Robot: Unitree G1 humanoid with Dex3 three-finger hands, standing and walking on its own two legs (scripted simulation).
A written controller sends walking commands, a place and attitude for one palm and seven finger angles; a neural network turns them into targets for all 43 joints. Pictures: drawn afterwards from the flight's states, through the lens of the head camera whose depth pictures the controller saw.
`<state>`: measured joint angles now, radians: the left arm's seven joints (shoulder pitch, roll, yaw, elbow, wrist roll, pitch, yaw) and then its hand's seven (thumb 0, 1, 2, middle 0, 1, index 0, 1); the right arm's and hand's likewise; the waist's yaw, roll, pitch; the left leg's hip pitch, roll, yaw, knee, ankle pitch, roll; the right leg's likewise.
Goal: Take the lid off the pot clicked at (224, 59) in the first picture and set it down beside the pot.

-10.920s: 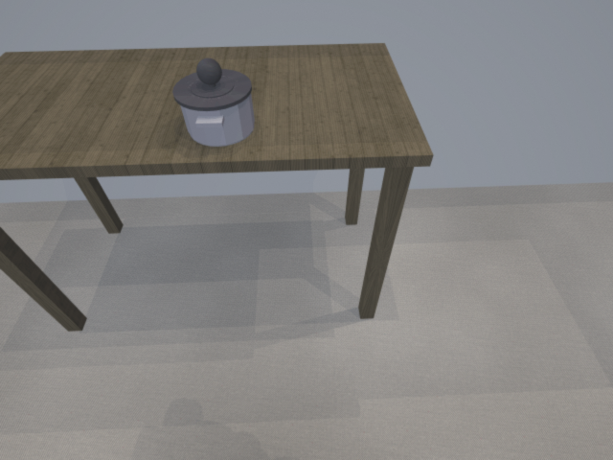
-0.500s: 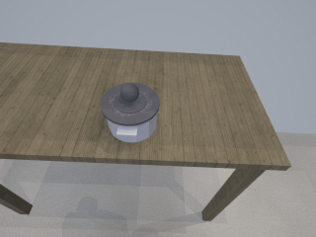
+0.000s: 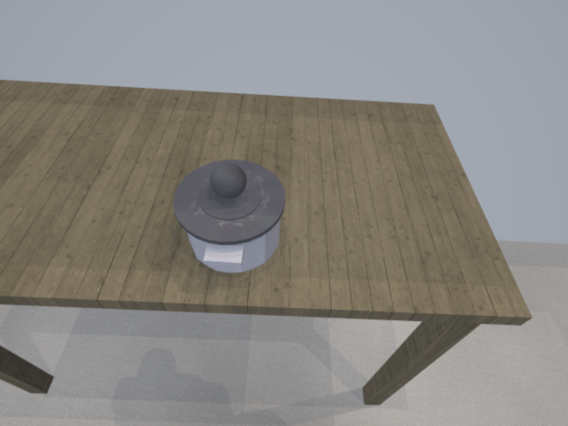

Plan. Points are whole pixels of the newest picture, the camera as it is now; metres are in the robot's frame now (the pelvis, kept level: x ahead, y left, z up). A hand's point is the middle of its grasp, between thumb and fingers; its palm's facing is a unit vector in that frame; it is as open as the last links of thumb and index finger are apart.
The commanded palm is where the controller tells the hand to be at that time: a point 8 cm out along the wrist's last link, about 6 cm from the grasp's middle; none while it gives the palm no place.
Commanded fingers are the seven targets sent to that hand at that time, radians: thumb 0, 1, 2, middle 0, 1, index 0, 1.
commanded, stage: come to a stop and stand still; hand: left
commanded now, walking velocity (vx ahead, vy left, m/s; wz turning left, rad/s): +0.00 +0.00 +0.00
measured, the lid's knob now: (228, 180) +0.41 +0.11 +0.13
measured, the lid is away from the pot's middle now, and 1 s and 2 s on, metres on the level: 0.00 0.00 0.00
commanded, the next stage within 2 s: look again from close up in 0.18 s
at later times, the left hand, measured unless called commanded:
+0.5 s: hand out of the picture +0.00 +0.16 -0.17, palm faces +0.05 -0.97 -0.22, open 7.4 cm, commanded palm none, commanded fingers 0.00 0.90 0.90 -0.20 -0.30 -0.20 -0.30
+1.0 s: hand out of the picture -0.01 +0.14 -0.17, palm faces +0.02 -0.97 -0.24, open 7.4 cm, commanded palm none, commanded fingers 0.00 0.90 0.90 -0.20 -0.30 -0.20 -0.30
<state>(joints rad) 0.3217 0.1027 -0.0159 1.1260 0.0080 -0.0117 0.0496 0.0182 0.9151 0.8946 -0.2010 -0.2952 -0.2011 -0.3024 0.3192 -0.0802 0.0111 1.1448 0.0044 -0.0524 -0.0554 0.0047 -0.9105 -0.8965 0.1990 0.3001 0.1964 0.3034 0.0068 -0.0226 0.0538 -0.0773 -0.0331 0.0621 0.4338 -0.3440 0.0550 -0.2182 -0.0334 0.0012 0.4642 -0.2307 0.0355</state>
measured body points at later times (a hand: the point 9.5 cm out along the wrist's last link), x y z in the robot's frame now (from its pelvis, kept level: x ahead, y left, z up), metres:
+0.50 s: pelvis -0.01 -0.01 +0.00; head -0.01 -0.02 +0.45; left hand +0.00 +0.21 -0.16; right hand +0.00 -0.24 -0.17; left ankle -0.07 +0.08 -0.74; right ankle +0.01 -0.14 -0.74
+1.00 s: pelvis -0.04 -0.04 +0.00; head -0.03 -0.05 +0.45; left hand -0.02 +0.20 -0.15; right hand -0.04 -0.26 -0.17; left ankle -0.07 +0.08 -0.74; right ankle +0.01 -0.14 -0.74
